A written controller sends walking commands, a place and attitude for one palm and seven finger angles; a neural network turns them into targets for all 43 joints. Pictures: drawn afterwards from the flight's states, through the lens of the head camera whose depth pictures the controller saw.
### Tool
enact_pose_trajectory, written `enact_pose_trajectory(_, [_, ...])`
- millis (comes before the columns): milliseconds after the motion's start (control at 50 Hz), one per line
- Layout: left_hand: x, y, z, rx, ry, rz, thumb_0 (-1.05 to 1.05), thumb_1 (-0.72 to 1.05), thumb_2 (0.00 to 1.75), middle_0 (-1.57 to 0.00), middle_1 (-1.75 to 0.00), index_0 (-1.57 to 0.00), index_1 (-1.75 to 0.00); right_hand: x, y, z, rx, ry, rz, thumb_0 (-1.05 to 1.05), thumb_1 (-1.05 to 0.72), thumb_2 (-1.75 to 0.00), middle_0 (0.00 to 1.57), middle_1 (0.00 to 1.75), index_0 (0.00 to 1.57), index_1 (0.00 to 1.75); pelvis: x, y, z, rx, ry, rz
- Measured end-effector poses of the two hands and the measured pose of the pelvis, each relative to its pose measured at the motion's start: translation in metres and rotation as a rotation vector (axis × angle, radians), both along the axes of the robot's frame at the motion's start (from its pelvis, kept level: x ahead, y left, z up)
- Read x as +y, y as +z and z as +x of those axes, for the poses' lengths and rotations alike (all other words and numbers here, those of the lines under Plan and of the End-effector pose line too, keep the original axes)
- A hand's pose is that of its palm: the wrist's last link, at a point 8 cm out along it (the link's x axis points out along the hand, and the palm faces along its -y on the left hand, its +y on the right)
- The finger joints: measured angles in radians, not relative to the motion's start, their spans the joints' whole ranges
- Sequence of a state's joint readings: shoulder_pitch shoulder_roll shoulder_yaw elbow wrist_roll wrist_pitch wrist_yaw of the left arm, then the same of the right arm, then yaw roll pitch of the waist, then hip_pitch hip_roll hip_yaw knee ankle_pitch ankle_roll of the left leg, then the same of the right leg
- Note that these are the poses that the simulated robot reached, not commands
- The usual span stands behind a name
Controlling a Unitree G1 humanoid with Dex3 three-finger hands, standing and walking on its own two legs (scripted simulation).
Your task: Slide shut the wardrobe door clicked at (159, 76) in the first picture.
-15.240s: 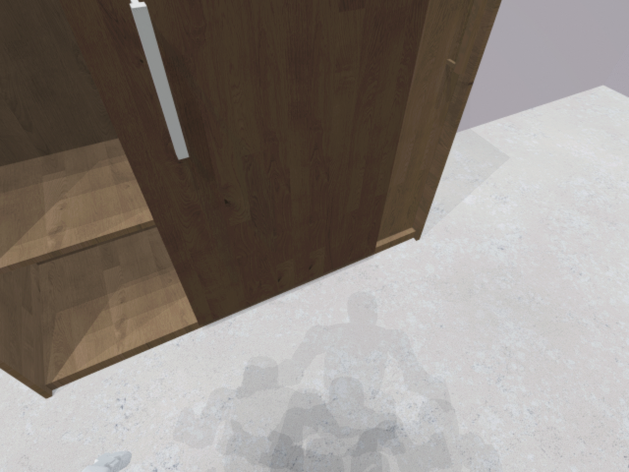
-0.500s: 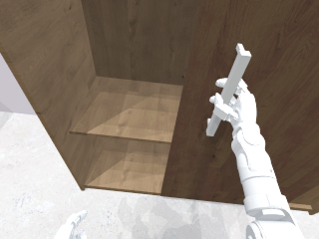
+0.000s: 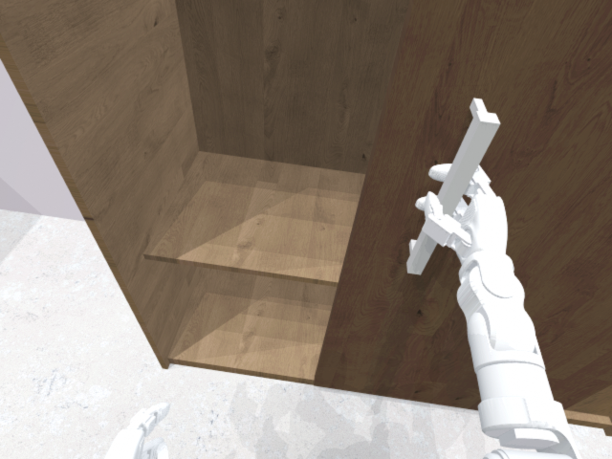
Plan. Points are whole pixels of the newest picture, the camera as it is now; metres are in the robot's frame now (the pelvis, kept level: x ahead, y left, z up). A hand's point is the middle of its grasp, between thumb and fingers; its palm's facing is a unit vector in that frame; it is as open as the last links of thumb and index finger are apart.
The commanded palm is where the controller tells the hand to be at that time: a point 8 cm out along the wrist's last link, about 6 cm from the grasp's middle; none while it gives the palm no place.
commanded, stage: grip the handle and tug to test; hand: right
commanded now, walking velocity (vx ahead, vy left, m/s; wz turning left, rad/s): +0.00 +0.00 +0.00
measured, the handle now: (441, 198) +0.45 -0.13 +0.14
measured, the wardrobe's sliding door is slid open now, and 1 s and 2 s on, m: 0.48 0.48 0.35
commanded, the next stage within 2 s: tug the door sideways, standing still in 0.14 s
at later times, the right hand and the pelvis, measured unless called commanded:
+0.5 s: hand (430, 214) +0.40 -0.11 +0.15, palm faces +0.03 +1.00 -0.01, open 5.7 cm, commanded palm +0.38 -0.13 +0.15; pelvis +0.05 -0.01 +0.01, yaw -3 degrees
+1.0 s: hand (427, 215) +0.40 -0.11 +0.14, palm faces +0.13 +0.98 -0.16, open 6.0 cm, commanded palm +0.39 -0.11 +0.15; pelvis +0.03 +0.02 +0.00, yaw -5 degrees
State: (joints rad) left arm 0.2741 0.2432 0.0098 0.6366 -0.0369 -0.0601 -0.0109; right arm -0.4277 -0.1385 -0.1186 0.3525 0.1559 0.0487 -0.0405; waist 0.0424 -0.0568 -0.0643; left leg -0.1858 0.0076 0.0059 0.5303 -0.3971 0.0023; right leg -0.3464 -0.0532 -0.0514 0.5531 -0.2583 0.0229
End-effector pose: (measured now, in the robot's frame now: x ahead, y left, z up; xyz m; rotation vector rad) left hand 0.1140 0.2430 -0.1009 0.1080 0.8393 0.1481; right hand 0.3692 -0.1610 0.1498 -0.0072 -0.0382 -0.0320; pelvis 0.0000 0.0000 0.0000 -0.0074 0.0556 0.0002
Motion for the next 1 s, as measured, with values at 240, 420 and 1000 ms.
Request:
enact_pose_trajectory(240, [-0.004, 0.013, 0.039, -0.053, 0.006, -0.009, 0.01, 0.91, 0.9, -0.2, -0.3, -0.2, -0.3, 0.001, 0.0, -0.004, -0.004, 0.013, -0.005, 0.01, -0.77, -0.78, 0.26, 1.37, 0.23, 1.34, -0.003, 0.004, 0.028, 0.007, 0.021, 0.001])
enact_pose_trajectory(420, [-0.018, 0.012, 0.092, -0.026, -0.09, 0.024, 0.01, 0.91, 0.9, -0.2, -0.3, -0.2, -0.3, 0.0, -0.001, 0.004, -0.011, 0.015, 0.004, 0.01, -0.74, -0.82, 0.34, 1.38, 0.3, 1.35, -0.007, 0.004, 0.049, 0.018, -0.029, 0.013])
enact_pose_trajectory(1000, [-0.038, -0.035, 0.092, 0.114, -0.19, -0.073, 0.01, 0.91, 0.9, -0.2, -0.3, -0.2, -0.3, 0.005, 0.0, 0.007, -0.074, -0.091, -0.164, -0.04, -0.71, -0.85, 0.46, 1.4, 0.25, 1.4, 0.02, -0.005, 0.032, -0.11, -0.094, -0.005])
